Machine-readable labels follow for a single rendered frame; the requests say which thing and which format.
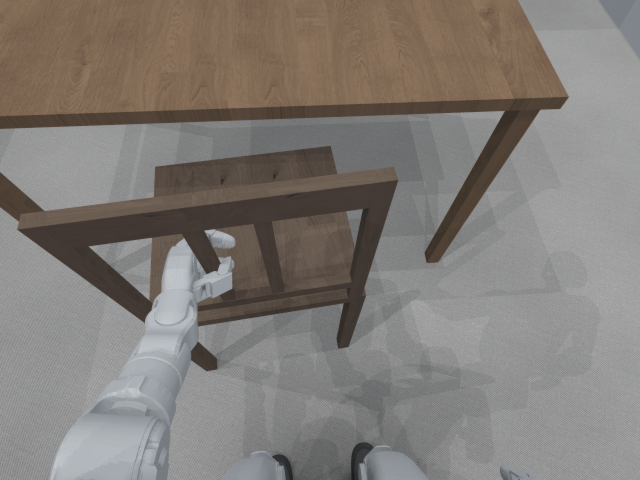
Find left robot upper arm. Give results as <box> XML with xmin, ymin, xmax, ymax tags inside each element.
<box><xmin>53</xmin><ymin>413</ymin><xmax>170</xmax><ymax>480</ymax></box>

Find table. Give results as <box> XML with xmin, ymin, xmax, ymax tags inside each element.
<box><xmin>0</xmin><ymin>0</ymin><xmax>569</xmax><ymax>263</ymax></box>

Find left robot hand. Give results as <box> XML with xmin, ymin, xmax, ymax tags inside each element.
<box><xmin>161</xmin><ymin>229</ymin><xmax>235</xmax><ymax>303</ymax></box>

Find robot left forearm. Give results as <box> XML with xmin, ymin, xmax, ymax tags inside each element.
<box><xmin>49</xmin><ymin>289</ymin><xmax>199</xmax><ymax>480</ymax></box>

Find chair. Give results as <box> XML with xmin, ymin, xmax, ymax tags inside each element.
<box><xmin>17</xmin><ymin>146</ymin><xmax>398</xmax><ymax>371</ymax></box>

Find right robot thigh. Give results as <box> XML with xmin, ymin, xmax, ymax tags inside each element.
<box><xmin>358</xmin><ymin>451</ymin><xmax>429</xmax><ymax>480</ymax></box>

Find right robot foot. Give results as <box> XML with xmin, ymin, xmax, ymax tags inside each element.
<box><xmin>351</xmin><ymin>442</ymin><xmax>374</xmax><ymax>480</ymax></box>

